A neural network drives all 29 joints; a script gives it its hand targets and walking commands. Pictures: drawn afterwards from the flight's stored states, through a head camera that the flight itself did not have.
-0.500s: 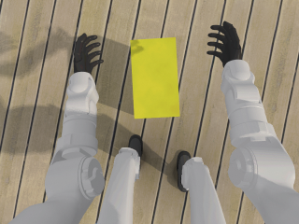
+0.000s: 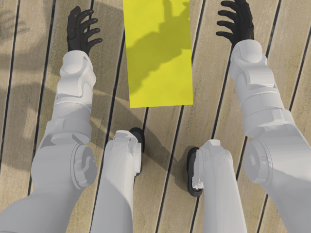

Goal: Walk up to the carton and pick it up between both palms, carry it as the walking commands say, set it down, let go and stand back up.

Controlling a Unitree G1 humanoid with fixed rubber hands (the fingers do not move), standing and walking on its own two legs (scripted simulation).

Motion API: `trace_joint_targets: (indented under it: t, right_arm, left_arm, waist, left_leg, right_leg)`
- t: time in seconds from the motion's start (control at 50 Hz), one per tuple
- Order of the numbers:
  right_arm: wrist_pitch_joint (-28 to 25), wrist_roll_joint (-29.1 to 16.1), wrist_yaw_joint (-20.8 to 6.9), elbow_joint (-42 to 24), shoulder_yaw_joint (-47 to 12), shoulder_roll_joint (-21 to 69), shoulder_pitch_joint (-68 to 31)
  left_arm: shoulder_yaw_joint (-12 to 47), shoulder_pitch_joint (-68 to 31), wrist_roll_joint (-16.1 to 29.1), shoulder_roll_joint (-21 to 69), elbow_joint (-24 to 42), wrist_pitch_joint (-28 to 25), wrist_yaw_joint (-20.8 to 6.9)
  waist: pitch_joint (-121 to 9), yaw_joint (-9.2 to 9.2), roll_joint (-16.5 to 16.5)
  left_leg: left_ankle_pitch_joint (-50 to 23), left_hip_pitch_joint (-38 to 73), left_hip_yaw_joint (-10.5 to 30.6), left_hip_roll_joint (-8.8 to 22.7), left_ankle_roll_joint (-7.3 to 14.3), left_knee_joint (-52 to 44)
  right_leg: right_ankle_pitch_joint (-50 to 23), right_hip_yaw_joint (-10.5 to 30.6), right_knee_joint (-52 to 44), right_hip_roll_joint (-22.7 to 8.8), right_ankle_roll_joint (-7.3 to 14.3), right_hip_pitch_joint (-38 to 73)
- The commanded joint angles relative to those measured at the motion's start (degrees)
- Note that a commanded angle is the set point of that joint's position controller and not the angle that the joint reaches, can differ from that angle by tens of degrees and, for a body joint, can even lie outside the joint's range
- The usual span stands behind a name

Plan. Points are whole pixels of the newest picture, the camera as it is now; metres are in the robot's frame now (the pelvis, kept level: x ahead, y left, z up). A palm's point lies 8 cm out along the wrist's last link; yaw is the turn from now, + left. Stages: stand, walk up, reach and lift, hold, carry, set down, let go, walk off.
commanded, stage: reach and lift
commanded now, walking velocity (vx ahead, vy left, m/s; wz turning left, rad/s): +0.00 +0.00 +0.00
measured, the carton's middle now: (158, 61) +0.51 +0.07 -0.37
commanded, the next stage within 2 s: none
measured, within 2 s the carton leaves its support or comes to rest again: neither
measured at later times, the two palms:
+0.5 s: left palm (103, 64) +0.48 +0.22 -0.28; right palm (217, 57) +0.52 -0.10 -0.28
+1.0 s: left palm (104, 62) +0.48 +0.23 -0.30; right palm (213, 58) +0.52 -0.10 -0.30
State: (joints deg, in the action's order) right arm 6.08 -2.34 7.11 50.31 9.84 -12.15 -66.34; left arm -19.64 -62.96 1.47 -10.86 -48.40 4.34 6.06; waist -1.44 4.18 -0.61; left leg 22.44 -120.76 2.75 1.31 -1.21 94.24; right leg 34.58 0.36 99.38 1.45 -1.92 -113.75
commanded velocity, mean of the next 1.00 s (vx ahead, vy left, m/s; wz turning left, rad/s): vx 0.00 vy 0.00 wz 0.00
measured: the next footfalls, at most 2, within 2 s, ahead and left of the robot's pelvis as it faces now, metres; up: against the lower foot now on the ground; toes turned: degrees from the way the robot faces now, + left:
none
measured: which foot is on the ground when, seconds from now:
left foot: down 0.00-1.00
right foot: down 0.00-1.00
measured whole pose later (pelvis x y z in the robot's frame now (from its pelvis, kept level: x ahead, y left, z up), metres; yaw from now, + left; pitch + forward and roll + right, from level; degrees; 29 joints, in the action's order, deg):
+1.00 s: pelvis -0.03 +0.00 -0.12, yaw +0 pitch +40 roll -1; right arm 2.7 -9.7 8.1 63.1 1.5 -16.2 -81.9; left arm -11.0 -80.9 11.9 -18.3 -67.5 -0.5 6.9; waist 17.0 4.5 -0.9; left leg 22.8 -134.0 2.8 1.3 -1.8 117.2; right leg 37.5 1.5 124.8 3.0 -2.6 -127.0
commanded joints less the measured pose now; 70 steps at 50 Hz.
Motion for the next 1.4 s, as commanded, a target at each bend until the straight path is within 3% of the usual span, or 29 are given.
trace_joint_targets:
  t: [0.0,0.3,0.54,0.68,0.84,1.06,1.26,1.38]
  right_arm:
    - [-1.2,-0.7,0.4,-4.7,-0.8,-4.5,-15.0]
    - [-3.2,-2.9,1.3,1.7,-2.9,-6.6,-22.6]
    - [-4.6,-7.9,1.1,7.6,-7.2,-9.4,-30.2]
    - [-4.7,-8.6,1.3,6.2,-8.4,-10.3,-31.3]
    - [-4.5,-8.1,0.9,7.0,-8.5,-8.4,-29.7]
    - [-4.5,-5.6,1.2,7.4,-7.1,-5.5,-30.8]
    - [-4.7,-2.1,1.4,6.2,-5.6,-1.5,-31.0]
    - [-4.1,-0.7,-1.1,4.9,-8.1,12.5,-34.6]
  left_arm:
    - [0.5,-13.1,1.2,-6.0,4.3,-1.3,0.1]
    - [3.0,-21.2,3.9,-8.6,-3.9,-3.4,1.4]
    - [9.0,-28.7,10.6,-11.1,-12.9,-5.3,1.4]
    - [10.3,-31.1,12.8,-12.1,-12.4,-5.6,1.2]
    - [7.9,-28.3,10.6,-12.5,-14.4,-6.0,1.1]
    - [8.6,-30.5,9.6,-9.1,-13.6,-5.8,0.9]
    - [6.7,-29.8,6.0,-3.7,-14.1,-5.6,1.2]
    - [8.6,-33.9,4.5,9.6,-13.3,-4.7,-1.3]
  waist:
    - [-61.3,1.23,-1.1]
    - [-56.0,1.19,-0.9]
    - [-50.5,1.04,-0.9]
    - [-53.6,0.71,-1.8]
    - [-49.0,2.07,-1.9]
    - [-47.7,1.2,-1.2]
    - [-46.6,0.95,-1.1]
    - [-45.5,1.02,-2.2]
  left_leg:
    - [-18.0,43.8,-6.4,-5.0,-2.2,-0.8]
    - [-15.5,38.6,-5.3,-3.7,-2.1,10.0]
    - [-13.7,36.8,-4.3,-2.3,-1.8,17.5]
    - [-15.4,36.9,-4.4,-2.0,-1.6,19.1]
    - [-14.6,33.6,-4.8,-2.0,-1.5,19.0]
    - [-13.2,32.5,-5.2,-2.8,-1.9,18.5]
    - [-14.4,34.3,-5.5,-4.3,-2.1,18.2]
    - [-14.8,33.7,-5.6,-5.3,-1.7,18.9]
  right_leg:
    - [-16.6,-4.0,-7.6,5.2,-0.8,19.4]
    - [-12.5,-3.7,3.8,3.8,-0.5,9.8]
    - [-9.3,-2.6,11.1,2.6,-0.6,8.2]
    - [-11.6,-2.7,12.7,2.4,-0.8,11.5]
    - [-10.8,-2.3,12.7,2.7,-0.9,7.8]
    - [-9.9,-2.1,11.6,3.7,-0.6,8.4]
    - [-10.7,-2.5,11.4,5.4,-0.8,8.6]
    - [-11.4,-2.4,11.8,6.7,-0.7,7.7]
